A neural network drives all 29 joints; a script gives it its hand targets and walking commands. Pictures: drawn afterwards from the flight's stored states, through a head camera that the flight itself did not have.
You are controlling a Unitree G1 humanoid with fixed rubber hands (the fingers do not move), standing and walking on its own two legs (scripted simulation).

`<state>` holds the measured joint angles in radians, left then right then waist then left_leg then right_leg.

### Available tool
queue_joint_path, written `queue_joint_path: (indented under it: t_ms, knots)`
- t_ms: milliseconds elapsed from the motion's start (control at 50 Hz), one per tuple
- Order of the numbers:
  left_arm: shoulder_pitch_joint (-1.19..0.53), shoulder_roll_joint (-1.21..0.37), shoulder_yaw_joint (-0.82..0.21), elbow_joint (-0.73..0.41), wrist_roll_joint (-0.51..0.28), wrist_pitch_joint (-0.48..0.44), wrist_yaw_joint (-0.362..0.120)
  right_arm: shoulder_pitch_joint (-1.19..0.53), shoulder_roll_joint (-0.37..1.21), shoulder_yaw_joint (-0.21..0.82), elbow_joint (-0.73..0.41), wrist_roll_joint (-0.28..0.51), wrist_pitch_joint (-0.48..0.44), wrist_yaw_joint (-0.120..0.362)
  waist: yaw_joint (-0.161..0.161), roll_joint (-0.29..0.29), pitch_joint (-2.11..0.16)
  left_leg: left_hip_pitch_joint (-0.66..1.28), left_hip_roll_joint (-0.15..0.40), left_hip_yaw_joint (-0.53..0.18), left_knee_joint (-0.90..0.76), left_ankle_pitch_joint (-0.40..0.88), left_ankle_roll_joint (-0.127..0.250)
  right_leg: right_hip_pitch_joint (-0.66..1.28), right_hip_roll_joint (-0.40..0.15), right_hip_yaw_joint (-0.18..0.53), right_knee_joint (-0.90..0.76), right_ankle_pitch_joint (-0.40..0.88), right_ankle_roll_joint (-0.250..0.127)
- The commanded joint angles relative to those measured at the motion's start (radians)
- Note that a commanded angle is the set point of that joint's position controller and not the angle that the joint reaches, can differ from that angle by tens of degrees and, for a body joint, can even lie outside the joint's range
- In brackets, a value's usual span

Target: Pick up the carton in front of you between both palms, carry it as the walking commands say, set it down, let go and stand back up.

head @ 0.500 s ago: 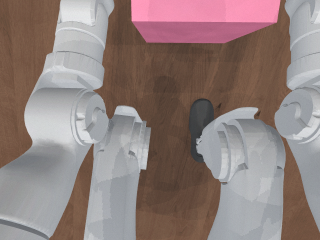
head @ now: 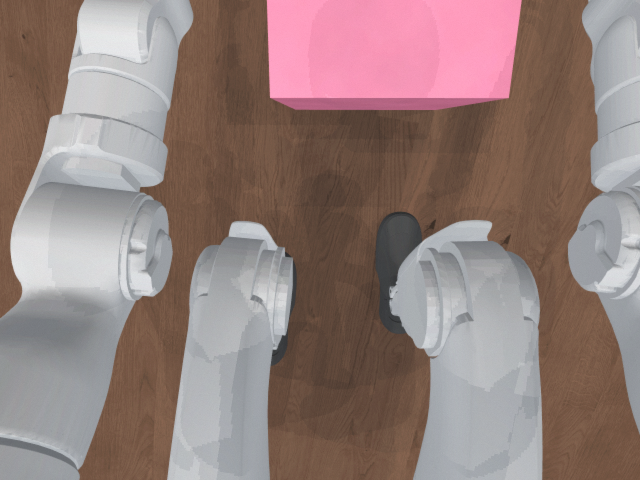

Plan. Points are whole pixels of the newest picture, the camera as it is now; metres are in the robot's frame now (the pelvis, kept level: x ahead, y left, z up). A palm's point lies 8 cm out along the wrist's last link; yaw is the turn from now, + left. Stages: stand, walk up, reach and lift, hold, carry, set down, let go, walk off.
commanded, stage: set down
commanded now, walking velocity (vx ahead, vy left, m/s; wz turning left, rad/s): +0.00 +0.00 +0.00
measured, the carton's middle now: (377, 11) +0.54 -0.07 -0.26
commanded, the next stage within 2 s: let go in 0.84 s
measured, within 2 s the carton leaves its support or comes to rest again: neither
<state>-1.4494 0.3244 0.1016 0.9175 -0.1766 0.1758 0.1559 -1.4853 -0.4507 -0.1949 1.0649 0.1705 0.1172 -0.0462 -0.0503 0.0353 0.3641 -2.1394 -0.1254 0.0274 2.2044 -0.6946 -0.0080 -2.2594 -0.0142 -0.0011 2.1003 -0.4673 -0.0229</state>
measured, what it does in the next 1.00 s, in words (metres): rises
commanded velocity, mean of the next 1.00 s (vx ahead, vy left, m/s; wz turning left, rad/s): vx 0.00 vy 0.00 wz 0.00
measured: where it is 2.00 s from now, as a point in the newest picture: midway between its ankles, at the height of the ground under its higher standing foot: (333, 309)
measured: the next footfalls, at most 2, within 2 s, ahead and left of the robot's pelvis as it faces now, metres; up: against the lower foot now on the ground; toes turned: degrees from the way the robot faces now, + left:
none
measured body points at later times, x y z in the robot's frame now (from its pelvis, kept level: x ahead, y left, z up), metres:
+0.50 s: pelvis +0.02 -0.01 +0.13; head +0.36 -0.04 +0.42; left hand +0.60 +0.13 +0.02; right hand +0.56 -0.27 +0.02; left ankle +0.08 +0.11 -0.35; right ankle +0.14 -0.12 -0.35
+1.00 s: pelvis +0.05 -0.01 +0.27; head +0.35 -0.05 +0.60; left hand +0.58 +0.13 +0.16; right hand +0.54 -0.28 +0.15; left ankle +0.08 +0.11 -0.35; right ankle +0.14 -0.12 -0.35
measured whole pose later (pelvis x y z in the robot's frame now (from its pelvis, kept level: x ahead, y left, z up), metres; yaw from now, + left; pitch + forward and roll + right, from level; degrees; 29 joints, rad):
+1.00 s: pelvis +0.05 -0.01 +0.27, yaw -2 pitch +45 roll +3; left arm -1.08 0.22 0.29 0.84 0.06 0.17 0.04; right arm -1.07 -0.30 -0.33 0.86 -0.09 0.16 0.04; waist -0.03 0.02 -0.05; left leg -1.50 -0.08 -0.03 1.11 -0.40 -0.01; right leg -1.59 0.03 0.02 1.05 -0.24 -0.03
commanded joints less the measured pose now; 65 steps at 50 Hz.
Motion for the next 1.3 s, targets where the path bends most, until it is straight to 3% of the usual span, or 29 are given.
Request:
queue_joint_path:
  t_ms: [0, 80, 180, 340, 460, 740, 860, 1020, 1140, 1280]
  knots:
    - [-0.288, 0.104, 0.05, -0.139, 0.029, 0.019, 0.008, -0.263, -0.155, -0.036, -0.147, -0.028, 0.026, -0.007, -0.047, -0.035, -1.447, 0.364, 0.021, 0.025, -0.343, 0.257, -0.018, 1.032, 0.034, -0.013, -0.148, 0.371, -0.003]
    - [-0.232, 0.069, 0.106, -0.05, 0.077, 0.024, -0.009, -0.216, -0.101, -0.059, -0.103, -0.071, 0.037, 0.007, -0.022, -0.047, -1.275, 0.285, 0.025, 0.02, -0.412, 0.206, -0.019, 0.915, 0.034, -0.006, -0.232, 0.287, 0.01]
    - [-0.191, 0.054, 0.153, -0.016, 0.126, 0.006, -0.033, -0.175, -0.061, -0.086, -0.098, -0.116, 0.03, 0.024, -0.002, -0.064, -1.264, 0.268, 0.024, 0.019, -0.487, 0.228, -0.024, 0.926, 0.041, -0.005, -0.313, 0.297, 0.025]
    - [-0.171, 0.076, 0.139, -0.131, 0.108, 0.017, -0.045, -0.138, -0.09, -0.102, -0.22, -0.125, 0.053, 0.027, -0.019, -0.056, -1.485, 0.405, 0.015, 0.028, -0.615, 0.312, -0.031, 1.136, 0.058, -0.01, -0.444, 0.407, 0.028]
    - [-0.121, 0.083, 0.132, -0.207, 0.096, 0.041, -0.055, -0.085, -0.083, -0.095, -0.297, -0.107, 0.085, 0.038, -0.012, -0.05, -1.563, 0.489, 0.012, 0.032, -0.723, 0.364, -0.034, 1.286, 0.064, -0.001, -0.549, 0.491, 0.022]
    - [0.022, 0.049, 0.185, -0.168, 0.153, -0.003, -0.108, 0.056, -0.011, -0.138, -0.289, -0.168, 0.05, 0.063, 0.003, -0.056, -1.448, 0.604, 0.022, 0.005, -1.031, 0.451, -0.042, 1.496, 0.055, 0.034, -0.842, 0.61, 0.028]
    - [0.075, 0.019, 0.203, -0.14, 0.195, -0.016, -0.119, 0.113, 0.018, -0.159, -0.263, -0.214, 0.032, 0.074, 0.006, -0.047, -1.393, 0.703, 0.035, -0.008, -1.153, 0.466, -0.049, 1.545, 0.049, 0.038, -0.968, 0.596, 0.03]
    - [0.412, -0.027, 0.183, -0.261, 0.275, -0.028, -0.116, 0.438, 0.05, -0.126, -0.383, -0.295, 0.022, 0.1, 0.005, -0.055, -1.451, 0.925, 0.041, -0.018, -1.298, 0.59, -0.042, 1.781, 0.045, 0.044, -1.102, 0.717, 0.017]
    - [0.638, -0.042, 0.131, -0.397, 0.246, -0.07, -0.135, 0.67, 0.095, -0.064, -0.516, -0.253, -0.014, 0.109, 0.012, -0.067, -1.322, 0.993, 0.053, -0.027, -1.405, 0.581, -0.027, 1.95, 0.026, 0.075, -1.2, 0.767, 0.011]
    - [0.944, -0.067, 0.1, -0.376, 0.233, -0.127, -0.163, 0.985, 0.143, -0.018, -0.53, -0.213, -0.069, 0.113, 0.025, -0.066, -1.14, 1.126, 0.069, -0.048, -1.498, 0.584, -0.017, 2.029, 0.006, 0.094, -1.298, 0.781, 0.015]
